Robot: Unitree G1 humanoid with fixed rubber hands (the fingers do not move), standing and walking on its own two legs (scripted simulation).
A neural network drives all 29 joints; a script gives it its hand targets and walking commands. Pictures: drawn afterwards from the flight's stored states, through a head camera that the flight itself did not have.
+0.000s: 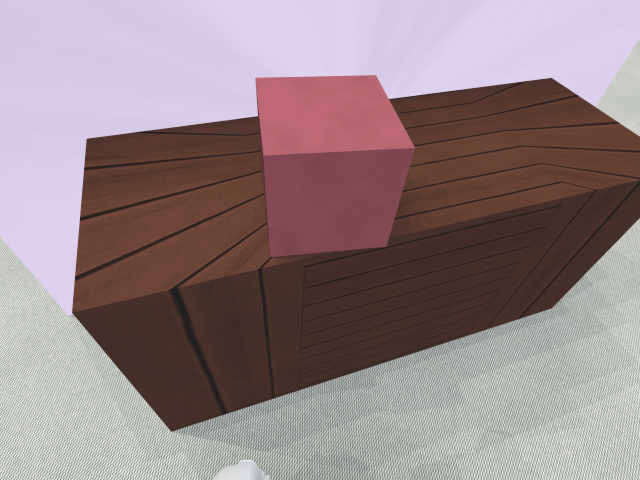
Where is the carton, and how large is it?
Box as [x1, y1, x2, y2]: [255, 75, 414, 256]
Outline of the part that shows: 375,75 255,78 262,176 270,256 386,246 414,147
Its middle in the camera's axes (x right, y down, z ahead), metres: +0.01 -0.13 +0.70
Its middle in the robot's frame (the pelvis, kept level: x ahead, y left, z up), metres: +0.63 +0.01 +0.04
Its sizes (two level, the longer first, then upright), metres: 0.226 0.220 0.224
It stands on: a pedestal, 0.66 m high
